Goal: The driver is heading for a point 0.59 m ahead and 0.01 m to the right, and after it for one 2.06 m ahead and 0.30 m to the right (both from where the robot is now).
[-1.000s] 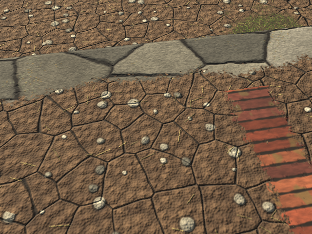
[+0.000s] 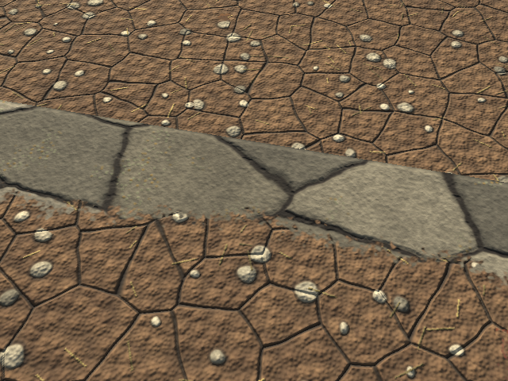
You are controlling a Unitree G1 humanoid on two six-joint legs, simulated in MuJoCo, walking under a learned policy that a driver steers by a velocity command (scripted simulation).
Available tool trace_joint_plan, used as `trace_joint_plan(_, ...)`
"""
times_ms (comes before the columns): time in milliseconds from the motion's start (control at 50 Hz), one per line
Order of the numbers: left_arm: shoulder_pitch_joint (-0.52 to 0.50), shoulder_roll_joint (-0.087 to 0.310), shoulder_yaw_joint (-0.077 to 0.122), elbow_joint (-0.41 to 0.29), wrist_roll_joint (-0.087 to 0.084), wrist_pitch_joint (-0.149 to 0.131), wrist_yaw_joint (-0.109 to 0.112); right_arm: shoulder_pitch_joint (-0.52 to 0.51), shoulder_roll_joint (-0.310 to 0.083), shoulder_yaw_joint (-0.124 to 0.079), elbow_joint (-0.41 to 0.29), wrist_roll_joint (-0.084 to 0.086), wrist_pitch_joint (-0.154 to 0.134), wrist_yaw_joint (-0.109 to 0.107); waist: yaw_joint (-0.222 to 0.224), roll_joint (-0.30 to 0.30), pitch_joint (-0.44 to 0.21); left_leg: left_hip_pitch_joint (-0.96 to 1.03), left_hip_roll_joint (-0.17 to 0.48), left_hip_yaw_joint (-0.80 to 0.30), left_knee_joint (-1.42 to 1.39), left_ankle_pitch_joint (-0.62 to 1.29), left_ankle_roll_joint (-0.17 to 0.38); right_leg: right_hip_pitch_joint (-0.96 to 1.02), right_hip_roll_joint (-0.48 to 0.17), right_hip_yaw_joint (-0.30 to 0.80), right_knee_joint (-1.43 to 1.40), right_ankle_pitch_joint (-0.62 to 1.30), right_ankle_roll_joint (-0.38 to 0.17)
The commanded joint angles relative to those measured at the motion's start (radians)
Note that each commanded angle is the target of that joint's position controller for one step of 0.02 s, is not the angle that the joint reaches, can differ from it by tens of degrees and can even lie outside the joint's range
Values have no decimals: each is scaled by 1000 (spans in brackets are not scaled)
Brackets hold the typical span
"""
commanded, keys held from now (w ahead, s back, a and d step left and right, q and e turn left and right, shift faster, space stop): w+q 0.36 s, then w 0.28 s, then e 0.36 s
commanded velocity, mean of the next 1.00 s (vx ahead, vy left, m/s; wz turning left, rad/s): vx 0.41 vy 0.00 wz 0.24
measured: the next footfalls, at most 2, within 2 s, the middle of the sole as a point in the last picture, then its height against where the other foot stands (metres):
right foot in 0.38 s outside the picture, level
left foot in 0.84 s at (186, 331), level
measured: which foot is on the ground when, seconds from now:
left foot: down 0.00-0.40, up 0.42-0.82, down 0.84-1.00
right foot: up 0.00-0.36, down 0.38-0.86, up 0.88-1.00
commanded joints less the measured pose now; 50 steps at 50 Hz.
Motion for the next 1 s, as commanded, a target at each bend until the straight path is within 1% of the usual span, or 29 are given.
trace_joint_plan(20, -17, 131, 33, -100, 26, -26, 5, 36, -91, -22, -72, -10, -23, -11, 3, 32, -140, 333, 267, -425, -329, 171, 197, -309, -75, 87, -49, 97, -14)
trace_joint_plan(80, -26, 96, 28, -116, 41, 5, 5, 57, -123, -31, -71, -7, -31, -26, 19, 24, -116, 223, 233, -351, -363, 313, 205, -268, -61, 58, -169, 162, 27)
trace_joint_plan(120, -102, 77, 20, -144, 44, 11, 7, 93, -144, -36, -61, -3, -29, -40, -2, 33, -89, 200, 207, -310, -365, 336, 188, -295, -42, 46, -296, 266, 51)
trace_joint_plan(180, -216, 50, 7, -172, 38, 5, -2, 139, -144, -36, -48, 5, -19, -52, -49, 74, -74, 187, 159, -277, -343, 250, 136, -253, 7, 40, -535, 449, 54)
trace_joint_plan(280, -328, 76, 10, -211, 19, -16, -30, 208, -147, -36, -26, 12, -5, -59, -90, 103, -63, 262, 195, -380, -266, 145, 113, -195, 59, 57, -724, 476, 33)
trace_joint_plan(340, -281, 109, 26, -209, 15, -31, -37, 194, -150, -39, -31, 9, 5, -66, -53, 142, -73, 320, 219, -463, -185, 169, 91, -115, 71, 63, -773, 356, -4)
trace_joint_plan(360, -206, 122, 36, -190, 16, -36, -33, 172, -139, -35, -39, 9, 8, -66, -9, 150, -99, 310, 196, -462, -131, 221, 73, -10, 78, 44, -814, 358, -26)
trace_joint_plan(380, -93, 153, 51, -168, 28, -41, -28, 157, -100, -21, -49, 2, 4, -62, 46, 131, -182, 274, 147, -411, 8, 276, 41, 174, 30, 65, -816, 378, -68)
trace_joint_plan(400, 70, 208, 62, -154, 43, -39, -20, 169, -44, 2, -69, -20, 0, -60, 101, 15, -333, 138, 81, -319, 291, 100, 1, 445, -145, 244, -794, 345, -135)
trace_joint_plan(420, 146, 260, 78, -102, 49, -27, -31, 334, -2, 15, -76, 17, -9, -60, 24, -357, -419, -223, -44, -228, 585, -384, -62, 721, -333, 720, -896, 117, -296)
trace_joint_plan(440, 128, 156, 55, -115, 21, -23, -37, 324, -102, 1, -40, 27, -10, -62, 50, -228, -330, -340, 29, -264, 705, -365, -70, 676, -331, 771, -944, -89, -275)
trace_joint_plan(460, 87, 102, 40, -120, 16, -16, -33, 208, -144, -10, -52, 18, -8, -60, 75, -121, -201, -367, 57, -241, 729, -270, -75, 554, -288, 613, -954, -62, -236)
trace_joint_plan(480, 37, 94, 32, -126, 26, -7, -33, 140, -132, -7, -68, 4, -8, -60, 57, -41, -132, -339, 88, -204, 707, -205, -78, 428, -247, 500, -970, 58, -219)
trace_joint_plan(500, 10, 81, 26, -118, 30, -3, -33, 94, -117, -8, -84, -8, -13, -57, 40, -27, -78, -324, 113, -196, 652, -162, -78, 336, -212, 424, -992, 166, -222)
trace_joint_plan(520, -1, 72, 19, -114, 38, -4, -32, 98, -100, -7, -88, -5, -15, -50, 13, -55, -73, -276, 141, -186, 609, -138, -76, 279, -183, 361, -1013, 234, -214)
trace_joint_plan(560, 4, 69, 18, -96, 28, -9, -33, 115, -64, 1, -83, -2, -12, -43, -5, -89, -79, -238, 157, -144, 531, -130, -82, 239, -157, 287, -1046, 320, -227)
trace_joint_plan(620, 27, 121, 30, -71, 17, -10, -28, 37, -34, 18, -109, -14, -14, -41, 7, -71, -62, -254, 180, -106, 367, -49, -100, 221, -163, 214, -1088, 414, -248)
trace_joint_plan(680, 38, 140, 30, -52, 10, 9, -22, -58, -13, 31, -126, -19, -28, -35, 30, -64, -43, -162, 152, -64, 150, 94, -111, 177, -115, 117, -1069, 602, -217)
trace_joint_plan(760, 118, 160, 32, -10, -3, 39, -15, -126, -38, 20, -144, -16, -42, -23, 48, -94, -78, -47, 79, -61, -11, 206, -113, 224, -112, 118, -962, 711, -176)
trace_joint_plan(800, 87, 164, 32, -15, -9, 49, -6, -84, -68, 5, -134, -23, -48, -22, 2, -101, -105, 56, 67, -74, -108, 244, -87, 233, -107, 150, -878, 668, -136)
trace_joint_plan(820, 72, 157, 30, -24, -10, 50, -3, -26, -91, -7, -114, -32, -49, -28, -31, -93, -136, 169, 66, -65, -158, 309, -66, 207, -76, 146, -808, 666, -108)
trace_joint_plan(840, 73, 125, 21, -39, 2, 46, -2, 42, -144, -24, -106, -44, -49, -40, -57, -53, -196, 331, 148, -114, -156, 527, -32, 131, -14, 119, -677, 556, -64)
trace_joint_plan(860, 115, 47, -6, -67, 29, 39, -3, 137, -218, -38, -112, -72, -38, -57, -73, 149, -333, 634, 406, -313, -61, 926, 73, -118, 78, 60, -371, 90, -1)
trace_joint_plan(880, 252, 41, -16, -52, 12, 43, -1, 149, -201, -31, -117, -58, -13, -55, -48, 318, -492, 730, 568, -498, -63, 930, 203, -238, 104, 76, -137, -344, 27)
trace_joint_plan(900, 234, 132, 12, -37, -5, 60, 2, 130, -155, -22, -119, -39, 3, -49, -61, 212, -450, 627, 514, -473, -121, 699, 191, -275, 64, 108, -32, -290, 42)
trace_joint_plan(920, 160, 139, 20, -54, -9, 79, 8, 77, -117, -10, -119, -27, 10, -51, -47, 164, -335, 535, 462, -395, -160, 519, 158, -338, 37, 74, 1, -228, 49)
trace_joint_plan(940, 136, 127, 23, -54, -3, 104, 17, 14, -88, 1, -112, -23, 13, -50, -23, 132, -254, 410, 420, -328, -209, 394, 138, -333, 10, 61, -16, -172, 64)
trace_joint_plan(960, 136, 125, 29, -56, 4, 130, 27, -45, -78, 4, -112, -29, 15, -49, 6, 144, -203, 284, 390, -270, -258, 288, 124, -277, -9, 60, -36, -119, 76)
trace_joint_plan(1000, 157, 92, 29, -65, 9, 160, 36, -109, -94, -5, -103, -49, 11, -50, 41, 172, -155, 113, 354, -167, -330, 206, 127, -167, -2, 21, -46, -26, 86)
Keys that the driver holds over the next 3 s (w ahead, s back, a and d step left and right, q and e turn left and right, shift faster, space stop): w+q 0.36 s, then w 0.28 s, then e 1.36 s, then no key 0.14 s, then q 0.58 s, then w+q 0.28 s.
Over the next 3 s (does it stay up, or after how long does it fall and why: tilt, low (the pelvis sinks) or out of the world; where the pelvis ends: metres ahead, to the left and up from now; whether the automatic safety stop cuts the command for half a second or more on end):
stays up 0.53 0.06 0.03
